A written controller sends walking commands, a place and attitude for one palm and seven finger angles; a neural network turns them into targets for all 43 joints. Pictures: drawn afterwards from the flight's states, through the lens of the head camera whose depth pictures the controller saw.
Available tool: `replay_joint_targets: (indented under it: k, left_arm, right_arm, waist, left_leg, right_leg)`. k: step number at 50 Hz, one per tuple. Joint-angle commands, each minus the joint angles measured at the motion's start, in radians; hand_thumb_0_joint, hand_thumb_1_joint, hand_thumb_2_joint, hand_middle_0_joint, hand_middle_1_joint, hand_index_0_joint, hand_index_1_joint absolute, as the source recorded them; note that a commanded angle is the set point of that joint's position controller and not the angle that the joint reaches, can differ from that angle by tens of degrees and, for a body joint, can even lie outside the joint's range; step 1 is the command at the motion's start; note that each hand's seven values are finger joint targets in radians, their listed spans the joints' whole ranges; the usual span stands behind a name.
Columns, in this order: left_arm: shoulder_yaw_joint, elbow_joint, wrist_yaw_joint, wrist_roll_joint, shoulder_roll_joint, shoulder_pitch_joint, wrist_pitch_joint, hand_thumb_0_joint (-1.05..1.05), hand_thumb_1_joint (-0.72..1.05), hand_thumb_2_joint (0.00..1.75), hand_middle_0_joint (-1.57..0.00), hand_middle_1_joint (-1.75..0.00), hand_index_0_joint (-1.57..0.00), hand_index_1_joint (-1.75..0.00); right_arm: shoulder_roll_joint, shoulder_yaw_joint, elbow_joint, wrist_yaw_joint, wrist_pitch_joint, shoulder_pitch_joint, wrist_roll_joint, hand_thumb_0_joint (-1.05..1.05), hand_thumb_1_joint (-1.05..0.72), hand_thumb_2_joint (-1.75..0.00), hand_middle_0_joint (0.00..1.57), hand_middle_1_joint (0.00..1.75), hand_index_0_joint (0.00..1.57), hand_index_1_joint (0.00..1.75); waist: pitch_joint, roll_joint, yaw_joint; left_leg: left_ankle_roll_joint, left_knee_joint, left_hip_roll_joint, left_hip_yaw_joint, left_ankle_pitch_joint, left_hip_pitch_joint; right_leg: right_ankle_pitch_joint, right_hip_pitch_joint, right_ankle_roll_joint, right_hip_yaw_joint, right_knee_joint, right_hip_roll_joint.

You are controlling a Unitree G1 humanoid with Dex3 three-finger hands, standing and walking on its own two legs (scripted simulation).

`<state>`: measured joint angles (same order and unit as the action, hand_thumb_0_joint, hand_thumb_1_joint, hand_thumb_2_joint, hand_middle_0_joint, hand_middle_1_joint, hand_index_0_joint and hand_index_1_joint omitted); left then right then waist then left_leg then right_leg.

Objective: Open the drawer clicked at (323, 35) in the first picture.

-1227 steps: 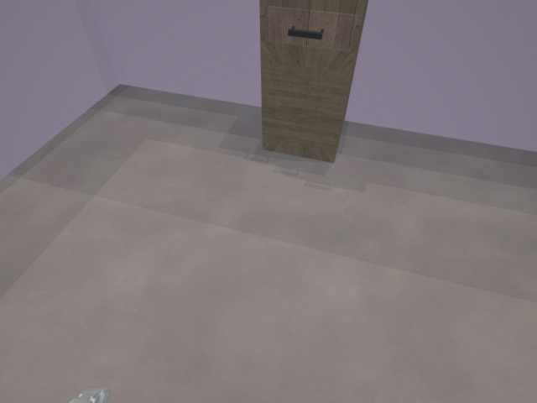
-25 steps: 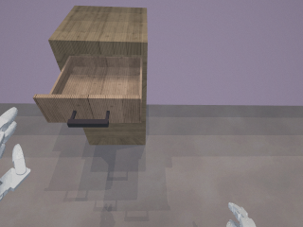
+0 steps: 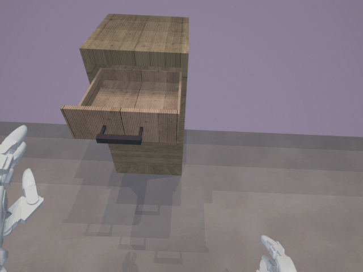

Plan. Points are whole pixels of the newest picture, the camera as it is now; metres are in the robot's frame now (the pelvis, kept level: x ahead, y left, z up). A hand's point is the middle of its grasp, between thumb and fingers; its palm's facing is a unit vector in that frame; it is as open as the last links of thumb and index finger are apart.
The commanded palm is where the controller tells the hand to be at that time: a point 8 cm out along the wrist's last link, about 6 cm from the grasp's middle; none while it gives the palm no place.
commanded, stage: let the arm hang, fingers relaxed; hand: left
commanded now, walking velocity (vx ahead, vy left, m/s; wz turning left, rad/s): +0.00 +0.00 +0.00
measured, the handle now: (120, 134) +0.55 +0.23 -0.05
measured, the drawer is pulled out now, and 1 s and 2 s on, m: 0.30 0.30 0.30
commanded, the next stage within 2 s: look to check the result in 1.14 s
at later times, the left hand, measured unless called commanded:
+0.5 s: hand out of the picture -0.04 +0.19 -0.17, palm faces +0.06 -0.97 -0.22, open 7.1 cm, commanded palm none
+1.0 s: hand out of the picture +0.00 +0.17 -0.16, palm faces +0.05 -0.98 -0.20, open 7.3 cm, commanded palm none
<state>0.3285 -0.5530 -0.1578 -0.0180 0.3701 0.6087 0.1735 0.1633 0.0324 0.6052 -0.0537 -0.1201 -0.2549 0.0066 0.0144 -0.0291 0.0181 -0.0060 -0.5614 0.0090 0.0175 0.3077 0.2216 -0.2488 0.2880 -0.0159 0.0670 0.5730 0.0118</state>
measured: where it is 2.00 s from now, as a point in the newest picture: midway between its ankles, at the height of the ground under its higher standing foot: outside the picture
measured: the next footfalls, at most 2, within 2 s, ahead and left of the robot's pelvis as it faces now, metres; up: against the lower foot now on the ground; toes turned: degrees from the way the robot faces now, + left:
none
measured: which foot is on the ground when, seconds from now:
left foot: down 0.00-1.00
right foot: down 0.00-1.00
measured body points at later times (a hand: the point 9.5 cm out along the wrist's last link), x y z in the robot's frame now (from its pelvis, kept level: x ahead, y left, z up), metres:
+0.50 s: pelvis -0.01 +0.00 +0.01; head +0.02 +0.00 +0.46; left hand -0.04 +0.24 -0.15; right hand -0.03 -0.23 -0.14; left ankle +0.00 +0.12 -0.73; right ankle +0.04 -0.09 -0.73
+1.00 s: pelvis -0.01 +0.00 +0.01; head +0.01 -0.01 +0.46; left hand +0.00 +0.23 -0.15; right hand -0.02 -0.19 -0.16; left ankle +0.00 +0.12 -0.73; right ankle +0.04 -0.09 -0.73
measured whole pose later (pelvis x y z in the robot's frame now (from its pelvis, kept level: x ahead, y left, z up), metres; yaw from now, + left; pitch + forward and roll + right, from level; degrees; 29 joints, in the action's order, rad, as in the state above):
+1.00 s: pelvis -0.01 +0.00 +0.01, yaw +0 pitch -2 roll +0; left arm 0.03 1.11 -0.03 0.01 0.13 0.25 -0.01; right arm 0.09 0.00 1.09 -0.04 0.00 -0.33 -0.02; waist -0.06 0.02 0.00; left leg 0.00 -0.44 0.00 0.02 0.23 0.17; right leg -0.17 0.22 -0.04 0.07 0.43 0.00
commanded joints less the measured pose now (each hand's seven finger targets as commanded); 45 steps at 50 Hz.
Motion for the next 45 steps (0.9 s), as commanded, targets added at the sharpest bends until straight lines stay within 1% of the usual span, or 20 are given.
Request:
replay_joint_targets:
  k: [1,2,3,4,5,7,9,11,12,15,16,17,21,23,29,32,35,40,44,45]
  left_arm:
    - [0.132,-0.203,-0.013,-0.017,0.159,-0.015,0.086,0.0,0.9,0.9,-0.2,-0.3,-0.2,-0.3]
    - [-0.238,0.625,0.124,0.083,0.002,-0.125,-0.085,0.0,0.9,0.9,-0.2,-0.3,-0.2,-0.3]
    - [-0.226,0.648,0.14,0.077,-0.054,-0.109,-0.155,0.0,0.9,0.9,-0.2,-0.3,-0.2,-0.3]
    - [-0.224,0.684,0.143,0.062,-0.061,-0.149,-0.171,0.0,0.9,0.9,-0.2,-0.3,-0.2,-0.3]
    - [-0.23,0.725,0.147,0.06,-0.056,-0.181,-0.177,0.0,0.9,0.9,-0.2,-0.3,-0.2,-0.3]
    - [-0.237,0.831,0.148,0.061,-0.035,-0.244,-0.188,0.0,0.9,0.9,-0.2,-0.3,-0.2,-0.3]
    - [-0.247,0.952,0.144,0.058,-0.035,-0.312,-0.201,0.0,0.9,0.9,-0.2,-0.3,-0.2,-0.3]
    - [-0.254,1.082,0.141,0.049,-0.042,-0.339,-0.204,0.0,0.9,0.9,-0.2,-0.3,-0.2,-0.3]
    - [-0.258,1.151,0.139,0.045,-0.042,-0.34,-0.203,0.0,0.9,0.9,-0.2,-0.3,-0.2,-0.3]
    - [-0.271,1.327,0.141,0.038,-0.043,-0.319,-0.196,0.0,0.9,0.9,-0.2,-0.3,-0.2,-0.3]
    - [-0.271,1.372,0.143,0.037,-0.042,-0.312,-0.19,0.0,0.9,0.9,-0.2,-0.3,-0.2,-0.3]
    - [-0.261,1.406,0.141,0.039,-0.066,-0.298,-0.185,0.0,0.9,0.9,-0.2,-0.3,-0.2,-0.3]
    - [-0.277,1.51,0.14,0.032,-0.071,-0.298,-0.181,0.0,0.9,0.9,-0.2,-0.3,-0.2,-0.3]
    - [-0.281,1.549,0.137,0.032,-0.077,-0.292,-0.18,0.0,0.9,0.9,-0.2,-0.3,-0.2,-0.3]
    - [-0.288,1.627,0.131,0.03,-0.091,-0.27,-0.181,0.0,0.9,0.9,-0.2,-0.3,-0.2,-0.3]
    - [-0.289,1.645,0.128,0.029,-0.102,-0.264,-0.182,0.0,0.9,0.9,-0.2,-0.3,-0.2,-0.3]
    - [-0.287,1.656,0.126,0.03,-0.114,-0.26,-0.182,0.0,0.9,0.9,-0.2,-0.3,-0.2,-0.3]
    - [-0.285,1.656,0.122,0.032,-0.132,-0.264,-0.181,0.0,0.9,0.9,-0.2,-0.3,-0.2,-0.3]
    - [-0.282,1.652,0.121,0.033,-0.141,-0.271,-0.179,0.0,0.9,0.9,-0.2,-0.3,-0.2,-0.3]
    - [-0.282,1.652,0.121,0.033,-0.142,-0.273,-0.178,0.0,0.9,0.9,-0.2,-0.3,-0.2,-0.3]
  right_arm:
    - [0.149,-0.062,-0.14,-0.003,-0.05,0.133,-0.004,0.0,-0.9,-0.9,0.2,0.3,0.2,0.3]
    - [0.255,-0.122,0.121,0.071,-0.057,0.116,-0.012,0.0,-0.9,-0.9,0.2,0.3,0.2,0.3]
    - [0.175,-0.118,0.122,0.065,-0.012,0.007,-0.018,0.0,-0.9,-0.9,0.2,0.3,0.2,0.3]
    - [0.142,-0.095,0.12,0.063,0.03,-0.037,-0.014,0.0,-0.9,-0.9,0.2,0.3,0.2,0.3]
    - [0.135,-0.082,0.109,0.06,0.058,-0.032,-0.017,0.0,-0.9,-0.9,0.2,0.3,0.2,0.3]
    - [0.146,-0.075,0.109,0.057,0.088,-0.022,-0.03,0.0,-0.9,-0.9,0.2,0.3,0.2,0.3]
    - [0.147,-0.072,0.129,0.054,0.104,-0.002,-0.037,0.0,-0.9,-0.9,0.2,0.3,0.2,0.3]
    - [0.154,-0.061,0.155,0.043,0.106,0.024,-0.043,0.0,-0.9,-0.9,0.2,0.3,0.2,0.3]
    - [0.161,-0.056,0.173,0.037,0.106,0.033,-0.041,0.0,-0.9,-0.9,0.2,0.3,0.2,0.3]
    - [0.149,-0.046,0.235,0.025,0.113,0.02,-0.031,0.0,-0.9,-0.9,0.2,0.3,0.2,0.3]
    - [0.133,-0.043,0.257,0.023,0.114,-0.002,-0.028,0.0,-0.9,-0.9,0.2,0.3,0.2,0.3]
    - [0.115,-0.046,0.278,0.02,0.114,-0.026,-0.031,0.0,-0.9,-0.9,0.2,0.3,0.2,0.3]
    - [0.082,-0.045,0.347,0.017,0.126,-0.092,-0.024,0.0,-0.9,-0.9,0.2,0.3,0.2,0.3]
    - [0.075,-0.047,0.373,0.016,0.133,-0.122,-0.023,0.0,-0.9,-0.9,0.2,0.3,0.2,0.3]
    - [0.05,-0.046,0.437,0.015,0.138,-0.185,-0.023,0.0,-0.9,-0.9,0.2,0.3,0.2,0.3]
    - [0.044,-0.044,0.453,0.013,0.135,-0.191,-0.024,0.0,-0.9,-0.9,0.2,0.3,0.2,0.3]
    - [0.035,-0.044,0.463,0.012,0.132,-0.199,-0.025,0.0,-0.9,-0.9,0.2,0.3,0.2,0.3]
    - [0.021,-0.047,0.471,0.01,0.125,-0.19,-0.026,0.0,-0.9,-0.9,0.2,0.3,0.2,0.3]
    - [0.012,-0.05,0.471,0.008,0.122,-0.184,-0.025,0.0,-0.9,-0.9,0.2,0.3,0.2,0.3]
    - [0.013,-0.051,0.473,0.008,0.121,-0.183,-0.024,0.0,-0.9,-0.9,0.2,0.3,0.2,0.3]
  waist:
    - [0.011,0.046,-0.003]
    - [-0.023,0.004,0.03]
    - [0.063,-0.059,0.03]
    - [0.084,-0.125,0.025]
    - [0.06,-0.169,0.016]
    - [0.009,-0.225,0.012]
    - [-0.05,-0.101,0.009]
    - [-0.049,0.048,-0.013]
    - [-0.038,0.102,-0.025]
    - [-0.017,0.151,-0.037]
    - [-0.002,0.134,-0.034]
    - [0.019,0.158,-0.031]
    - [-0.027,0.113,-0.02]
    - [-0.07,0.055,-0.015]
    - [-0.096,0.016,-0.011]
    - [-0.115,0.034,-0.015]
    - [-0.114,0.016,-0.016]
    - [-0.126,0.054,-0.019]
    - [-0.133,0.027,-0.019]
    - [-0.126,0.043,-0.02]
  left_leg:
    - [-0.035,0.128,-0.055,-0.065,-0.009,0.143]
    - [-0.01,-0.107,-0.05,-0.038,-0.116,0.134]
    - [0.003,-0.102,-0.044,-0.044,-0.16,0.031]
    - [-0.004,-0.103,-0.041,-0.046,-0.141,0.039]
    - [-0.014,-0.105,-0.028,-0.046,-0.09,0.048]
    - [-0.031,-0.082,-0.019,-0.057,-0.115,0.068]
    - [-0.042,-0.003,-0.048,-0.096,-0.217,0.065]
    - [-0.062,0.105,-0.105,-0.167,-0.3,0.111]
    - [-0.065,0.137,-0.116,-0.171,-0.297,0.125]
    - [-0.049,0.162,-0.094,-0.123,-0.145,0.114]
    - [-0.042,0.158,-0.081,-0.107,-0.109,0.095]
    - [-0.037,0.155,-0.074,-0.093,-0.099,0.073]
    - [-0.032,0.171,-0.077,-0.08,-0.085,0.03]
    - [-0.032,0.174,-0.079,-0.076,-0.071,0.017]
    - [-0.036,0.192,-0.078,-0.068,-0.045,0.015]
    - [-0.036,0.21,-0.08,-0.074,-0.03,0.033]
    - [-0.039,0.218,-0.084,-0.079,-0.036,0.039]
    - [-0.039,0.237,-0.092,-0.085,-0.044,0.047]
    - [-0.039,0.241,-0.097,-0.088,-0.052,0.044]
    - [-0.038,0.24,-0.094,-0.083,-0.059,0.043]
  right_leg:
    - [0.006,-0.133,-0.008,-0.167,-0.204,0.07]
    - [0.225,0.027,-0.056,-0.145,-0.07,0.181]
    - [0.306,0.041,-0.081,-0.172,-0.077,0.176]
    - [0.178,0.038,-0.09,-0.127,-0.085,0.179]
    - [0.064,0.066,-0.085,-0.125,-0.106,0.173]
    - [0.032,0.069,-0.079,-0.119,-0.111,0.163]
    - [0.062,0.081,-0.064,-0.098,-0.067,0.126]
    - [0.078,-0.018,-0.029,-0.076,-0.037,0.062]
    - [0.067,-0.073,-0.022,-0.075,-0.049,0.051]
    - [0.047,-0.146,-0.037,-0.113,-0.139,0.063]
    - [0.042,-0.156,-0.045,-0.128,-0.166,0.074]
    - [0.046,-0.162,-0.054,-0.131,-0.184,0.083]
    - [0.011,-0.118,-0.055,-0.124,-0.247,0.095]
    - [-0.04,-0.077,-0.054,-0.122,-0.275,0.091]
    - [-0.111,-0.056,-0.05,-0.121,-0.303,0.093]
    - [-0.102,-0.053,-0.047,-0.115,-0.289,0.084]
    - [-0.081,-0.062,-0.045,-0.108,-0.275,0.08]
    - [-0.029,-0.067,-0.042,-0.1,-0.252,0.074]
    - [-0.008,-0.07,-0.04,-0.098,-0.249,0.071]
    - [0.0,-0.079,-0.039,-0.102,-0.248,0.071]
